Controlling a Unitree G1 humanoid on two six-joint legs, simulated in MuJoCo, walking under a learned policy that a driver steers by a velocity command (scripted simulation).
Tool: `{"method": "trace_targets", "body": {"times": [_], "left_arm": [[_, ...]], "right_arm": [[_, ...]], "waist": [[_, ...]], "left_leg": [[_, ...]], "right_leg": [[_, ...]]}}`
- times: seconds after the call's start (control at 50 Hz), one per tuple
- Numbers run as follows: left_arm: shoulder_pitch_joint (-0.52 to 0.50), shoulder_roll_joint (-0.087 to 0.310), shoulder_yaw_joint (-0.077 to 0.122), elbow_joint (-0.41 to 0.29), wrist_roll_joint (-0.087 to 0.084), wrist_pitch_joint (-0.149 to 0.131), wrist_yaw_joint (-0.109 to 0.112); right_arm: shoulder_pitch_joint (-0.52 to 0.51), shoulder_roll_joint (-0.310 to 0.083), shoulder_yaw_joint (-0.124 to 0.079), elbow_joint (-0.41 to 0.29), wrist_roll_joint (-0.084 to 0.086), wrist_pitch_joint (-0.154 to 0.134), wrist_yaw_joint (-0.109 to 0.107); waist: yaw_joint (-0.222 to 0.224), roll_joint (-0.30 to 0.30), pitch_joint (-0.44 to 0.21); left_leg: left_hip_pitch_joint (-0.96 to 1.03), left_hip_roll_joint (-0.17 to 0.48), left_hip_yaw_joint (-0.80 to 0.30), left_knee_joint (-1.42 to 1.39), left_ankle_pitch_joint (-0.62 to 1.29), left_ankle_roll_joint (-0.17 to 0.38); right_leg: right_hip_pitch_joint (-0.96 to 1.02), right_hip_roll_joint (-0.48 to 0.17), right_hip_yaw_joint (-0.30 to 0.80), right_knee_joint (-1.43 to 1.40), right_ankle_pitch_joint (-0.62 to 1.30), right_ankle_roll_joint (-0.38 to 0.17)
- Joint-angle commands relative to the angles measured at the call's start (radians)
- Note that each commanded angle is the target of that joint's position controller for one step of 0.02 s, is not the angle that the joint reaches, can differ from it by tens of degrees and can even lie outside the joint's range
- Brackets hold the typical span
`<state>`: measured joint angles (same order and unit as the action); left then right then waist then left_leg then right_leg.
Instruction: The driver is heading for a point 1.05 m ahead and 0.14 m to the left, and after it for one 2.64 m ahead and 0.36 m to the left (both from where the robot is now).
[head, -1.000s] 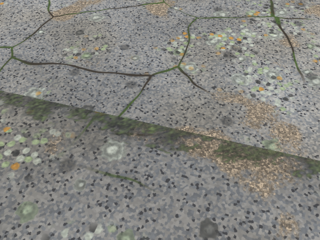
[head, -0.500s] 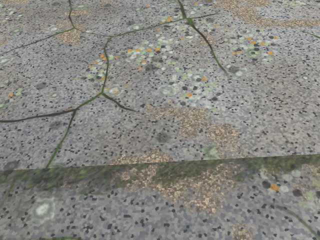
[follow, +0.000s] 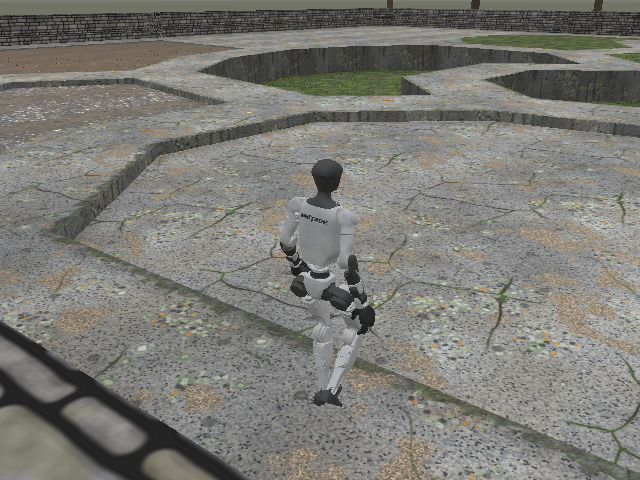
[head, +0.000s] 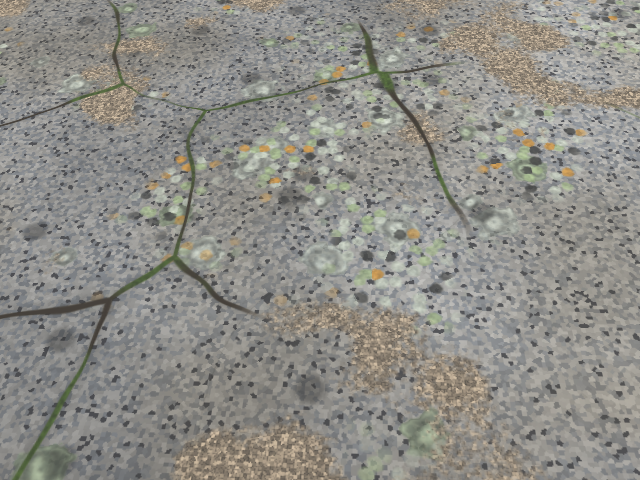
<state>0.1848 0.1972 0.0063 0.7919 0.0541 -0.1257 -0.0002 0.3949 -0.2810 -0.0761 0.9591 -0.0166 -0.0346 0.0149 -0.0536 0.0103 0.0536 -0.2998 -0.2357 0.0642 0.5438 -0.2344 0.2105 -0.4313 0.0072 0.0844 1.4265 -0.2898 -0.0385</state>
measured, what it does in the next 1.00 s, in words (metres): goes down, turning left: right foot, then left foot 0.19 m lower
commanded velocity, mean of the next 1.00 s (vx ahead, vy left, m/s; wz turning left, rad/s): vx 1.00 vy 0.00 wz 0.33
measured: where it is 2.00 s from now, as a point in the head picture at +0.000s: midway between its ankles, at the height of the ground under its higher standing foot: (257, 130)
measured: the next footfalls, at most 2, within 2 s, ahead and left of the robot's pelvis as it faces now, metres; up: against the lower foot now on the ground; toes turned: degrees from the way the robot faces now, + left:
right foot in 0.26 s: +0.42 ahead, -0.16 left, +0.00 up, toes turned +13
left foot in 0.70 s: +0.71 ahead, +0.20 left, -0.19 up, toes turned +32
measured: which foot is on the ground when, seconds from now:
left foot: down 0.00-0.26, up 0.28-0.68, down 0.70-1.00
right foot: up 0.00-0.24, down 0.26-0.68, up 0.70-1.00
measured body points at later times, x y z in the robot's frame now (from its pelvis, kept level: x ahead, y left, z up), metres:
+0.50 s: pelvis +0.45 +0.00 -0.01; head +0.47 +0.02 +0.44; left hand +0.29 +0.26 -0.13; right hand +0.77 -0.18 -0.07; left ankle +0.52 +0.14 -0.66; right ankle +0.38 -0.17 -0.72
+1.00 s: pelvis +0.93 +0.18 -0.21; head +0.97 +0.17 +0.23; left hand +0.99 +0.47 -0.32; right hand +0.99 -0.08 -0.36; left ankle +0.68 +0.18 -0.89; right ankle +1.11 +0.17 -0.90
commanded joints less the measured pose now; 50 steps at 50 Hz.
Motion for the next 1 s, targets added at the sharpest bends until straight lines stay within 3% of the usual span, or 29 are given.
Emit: {"method": "trace_targets", "body": {"times": [0.02,0.12,0.18,0.22,0.26,0.28,0.3,0.32,0.34,0.36,0.38,0.4,0.46,0.5,0.54,0.56,0.64,0.68,0.7,0.72,0.74,0.76,0.78,0.8,0.84,0.86,0.92,0.96,1.0], "left_arm": [[0.021,0.100,0.003,-0.114,0.025,0.029,-0.007],[-0.279,0.084,-0.027,-0.245,0.003,0.038,-0.027],[-0.107,0.113,-0.010,-0.186,-0.012,0.030,-0.025],[-0.014,0.142,0.012,-0.181,-0.024,0.014,-0.007],[0.473,0.249,0.070,-0.055,-0.020,0.003,0.017],[0.487,0.289,0.084,-0.045,-0.021,0.005,0.017],[0.276,0.254,0.061,-0.105,0.006,-0.001,-0.005],[0.195,0.172,0.058,-0.141,0.001,-0.004,-0.016],[0.192,0.126,0.053,-0.122,-0.012,-0.015,-0.029],[0.137,0.143,0.059,-0.103,-0.025,-0.017,-0.029],[0.148,0.209,0.077,-0.078,-0.035,-0.036,-0.022],[0.164,0.184,0.072,-0.047,-0.044,-0.044,-0.025],[0.234,0.236,0.088,0.038,-0.033,-0.047,-0.012],[0.324,0.122,0.054,0.093,-0.014,-0.081,-0.025],[0.273,0.123,0.048,0.113,-0.024,-0.079,-0.016],[0.216,0.139,0.046,0.090,-0.032,-0.069,-0.008],[0.336,0.223,0.055,0.149,-0.024,0.019,0.024],[0.320,0.234,0.066,0.172,-0.043,0.073,0.045],[0.208,0.243,0.080,0.129,-0.061,0.071,0.029],[0.269,0.129,0.048,0.044,-0.084,0.033,0.029],[0.331,0.117,0.041,0.077,-0.106,0.017,0.039],[0.278,0.139,0.053,0.104,-0.088,0.022,0.034],[0.282,0.125,0.056,0.112,-0.041,0.037,0.025],[0.321,0.099,0.045,0.107,0.007,0.061,0.013],[0.167,0.118,0.049,0.054,-0.005,0.094,-0.020],[0.076,0.110,0.048,0.019,-0.015,0.092,-0.033],[0.016,0.073,0.034,-0.013,-0.031,0.076,-0.056],[0.136,0.118,0.057,0.033,-0.043,0.074,-0.060],[0.484,0.191,0.103,0.120,-0.042,0.084,-0.054]], "right_arm": [[-0.002,-0.054,0.003,-0.070,0.012,-0.048,-0.015],[0.107,-0.105,-0.007,-0.084,0.039,-0.067,-0.013],[0.085,-0.149,-0.021,-0.110,0.025,-0.048,-0.011],[-0.007,-0.170,-0.029,-0.140,0.017,-0.047,-0.004],[-0.292,-0.188,-0.033,-0.212,0.005,-0.059,0.006],[-0.266,-0.023,-0.007,-0.257,0.007,-0.072,-0.005],[0.015,0.030,0.013,-0.282,0.072,-0.061,-0.033],[0.025,-0.028,0.012,-0.217,0.032,-0.034,-0.046],[-0.063,-0.056,0.002,-0.213,-0.002,-0.010,-0.036],[-0.118,-0.074,-0.007,-0.247,-0.018,0.015,-0.009],[-0.156,-0.068,-0.005,-0.282,-0.031,0.038,0.017],[-0.206,-0.081,-0.008,-0.304,-0.033,0.053,0.034],[-0.249,-0.076,-0.013,-0.327,-0.054,0.064,0.055],[-0.408,-0.065,-0.011,-0.348,-0.034,0.026,0.050],[-0.394,0.034,0.026,-0.321,-0.025,-0.006,0.087],[-0.313,0.015,0.021,-0.275,-0.018,-0.009,0.099],[-0.193,-0.076,0.016,-0.165,-0.061,-0.006,0.030],[0.035,-0.118,-0.003,-0.101,-0.089,-0.017,-0.009],[0.059,-0.187,-0.017,-0.079,-0.091,-0.037,0.001],[0.159,-0.278,-0.025,-0.058,-0.076,-0.064,-0.001],[0.214,-0.250,-0.032,-0.049,-0.051,-0.069,-0.007],[0.142,-0.181,-0.022,-0.048,-0.038,-0.071,-0.013],[0.037,-0.149,-0.015,-0.055,-0.038,-0.069,-0.022],[-0.045,-0.152,-0.015,-0.072,-0.039,-0.077,-0.035],[-0.081,-0.059,0.012,-0.086,-0.023,-0.109,-0.024],[-0.101,-0.043,0.014,-0.073,-0.014,-0.122,-0.021],[-0.190,-0.092,0.000,-0.079,-0.002,-0.135,-0.022],[-0.179,-0.135,-0.011,-0.085,0.009,-0.130,-0.015],[-0.256,-0.197,-0.029,-0.119,0.011,-0.096,-0.023]], "waist": [[0.114,-0.131,0.038],[-0.002,-0.030,0.084],[0.025,0.057,-0.102],[0.092,0.080,-0.155],[0.423,0.031,-0.255],[0.368,-0.226,-0.263],[0.078,-0.305,-0.251],[0.082,-0.151,-0.195],[0.087,0.013,-0.048],[0.044,0.021,-0.009],[0.028,-0.104,0.083],[0.036,-0.066,0.135],[0.046,-0.104,0.077],[0.111,-0.024,0.143],[0.053,-0.013,0.105],[0.007,-0.001,0.068],[-0.014,0.028,0.019],[-0.142,-0.004,-0.051],[-0.153,0.052,-0.021],[-0.065,0.195,-0.145],[-0.083,0.190,-0.262],[-0.052,-0.005,-0.189],[0.020,-0.003,-0.175],[0.087,0.128,-0.213],[0.097,0.051,-0.002],[0.109,0.000,0.103],[0.153,0.072,0.124],[0.194,0.052,0.023],[0.400,0.047,-0.216]], "left_leg": [[-0.008,0.315,-0.565,-0.361,-0.067,0.141],[-0.151,0.192,-0.419,-0.367,0.455,0.030],[0.023,0.196,-0.357,-0.157,0.896,-0.019],[-0.103,0.137,-0.331,0.066,0.935,-0.062],[-0.298,0.137,-0.332,0.627,0.781,-0.082],[-0.358,0.062,-0.264,0.990,-0.138,-0.084],[-0.511,0.158,-0.247,1.047,-0.221,-0.101],[-0.537,0.205,-0.205,1.035,-0.138,-0.104],[-0.550,0.245,-0.187,0.981,-0.089,-0.109],[-0.536,0.285,-0.192,0.891,-0.055,-0.108],[-0.554,0.338,-0.198,0.832,-0.029,-0.119],[-0.544,0.370,-0.198,0.732,0.015,-0.126],[-0.508,0.344,-0.065,0.710,0.205,-0.084],[-0.611,0.310,-0.075,0.420,0.443,-0.058],[-0.107,0.262,-0.001,0.212,0.916,-0.060],[0.092,0.235,0.018,0.190,1.024,-0.064],[0.232,0.241,0.032,0.014,0.673,-0.089],[0.394,0.337,-0.083,-0.333,0.745,-0.063],[0.543,0.428,-0.192,-0.338,0.769,-0.033],[0.885,0.542,-0.173,0.155,1.343,-0.120],[1.057,0.627,-0.254,0.191,1.264,-0.104],[0.836,0.584,-0.216,0.022,0.909,-0.107],[0.696,0.588,-0.247,-0.033,0.662,-0.054],[0.516,0.677,-0.395,-0.106,0.377,0.054],[0.157,0.730,-0.391,-0.239,0.332,0.088],[0.074,0.680,-0.285,-0.279,0.409,0.043],[-0.047,0.479,0.043,-0.355,0.440,-0.075],[0.043,0.418,0.158,-0.160,0.951,-0.090],[0.036,0.433,0.154,0.383,1.110,-0.119]], "right_leg": [[-0.253,-0.098,0.010,-0.101,-0.025,0.044],[-0.065,-0.049,-0.122,-0.643,0.393,0.069],[0.087,0.020,-0.119,-0.511,0.511,0.022],[0.384,0.081,-0.123,-0.630,0.499,0.010],[0.821,0.034,-0.080,-0.734,0.464,0.016],[0.806,-0.274,0.169,-0.815,0.330,0.002],[0.790,-0.475,0.448,-0.853,0.626,-0.066],[0.649,-0.476,0.489,-0.965,0.353,-0.132],[0.486,-0.413,0.393,-1.014,0.293,-0.151],[0.375,-0.365,0.316,-1.110,0.021,-0.145],[0.278,-0.407,0.288,-1.085,0.131,-0.156],[0.193,-0.378,0.201,-1.094,0.142,-0.138],[0.299,-0.331,-0.030,-1.077,0.291,-0.103],[0.360,-0.207,-0.179,-1.055,0.002,-0.012],[0.006,-0.144,-0.290,-1.066,-0.200,0.001],[-0.098,-0.133,-0.311,-1.039,-0.218,-0.009],[0.165,-0.151,-0.242,-0.577,0.255,-0.071],[0.210,-0.086,-0.185,0.028,0.374,-0.052],[-0.051,0.033,-0.155,0.285,-0.294,-0.054],[-0.373,0.005,0.060,0.308,-0.452,-0.117],[-0.572,-0.027,0.092,0.246,-0.334,-0.147],[-0.557,-0.063,0.038,0.026,-0.136,-0.119],[-0.495,-0.087,0.018,-0.033,-0.057,-0.086],[-0.427,-0.146,0.029,-0.036,-0.058,-0.045],[-0.378,-0.216,0.037,-0.094,-0.037,0.011],[-0.384,-0.239,0.033,-0.200,0.023,0.006],[-0.083,-0.155,-0.138,-0.525,0.201,-0.074],[0.131,-0.008,-0.260,-0.550,0.204,-0.135],[0.511,0.081,-0.262,-0.601,0.182,-0.191]]}}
